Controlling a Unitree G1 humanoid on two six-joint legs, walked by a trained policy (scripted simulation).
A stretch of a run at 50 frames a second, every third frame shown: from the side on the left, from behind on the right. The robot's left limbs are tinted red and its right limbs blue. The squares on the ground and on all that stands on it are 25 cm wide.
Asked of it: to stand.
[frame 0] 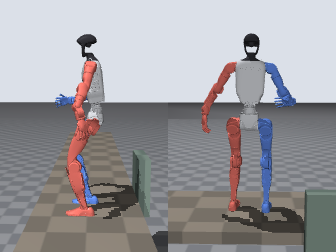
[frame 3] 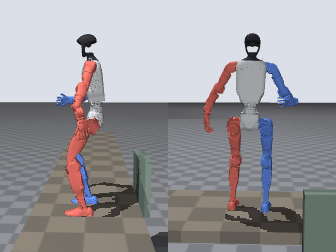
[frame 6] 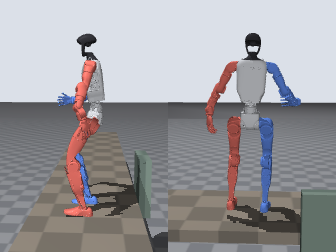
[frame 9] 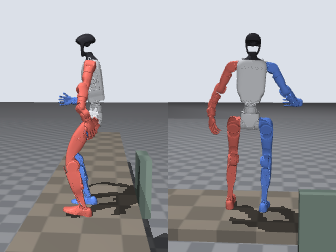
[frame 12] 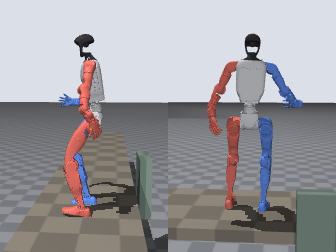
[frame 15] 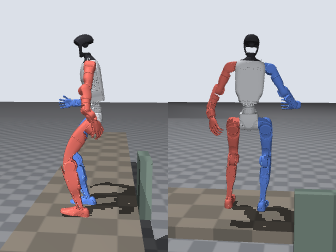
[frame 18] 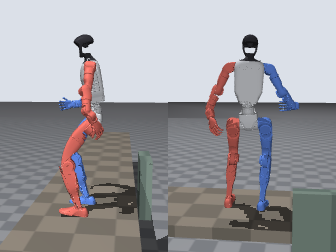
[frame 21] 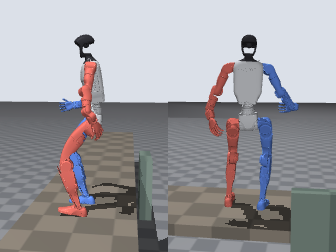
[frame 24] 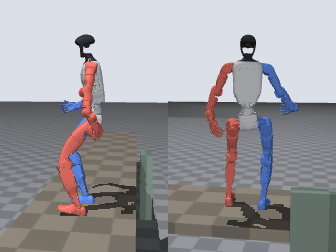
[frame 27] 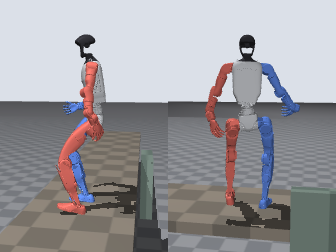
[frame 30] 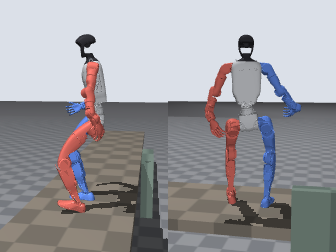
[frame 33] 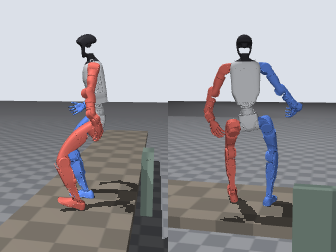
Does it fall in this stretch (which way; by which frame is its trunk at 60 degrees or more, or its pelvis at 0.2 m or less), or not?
no
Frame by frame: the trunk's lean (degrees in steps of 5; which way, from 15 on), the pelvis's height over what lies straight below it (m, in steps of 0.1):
0: 10, 0.7
3: 10, 0.7
6: 10, 0.8
9: 10, 0.8
12: 10, 0.7
15: 10, 0.7
18: 10, 0.7
21: 10, 0.7
24: 10, 0.7
27: 10, 0.7
30: 10, 0.7
33: 10, 0.7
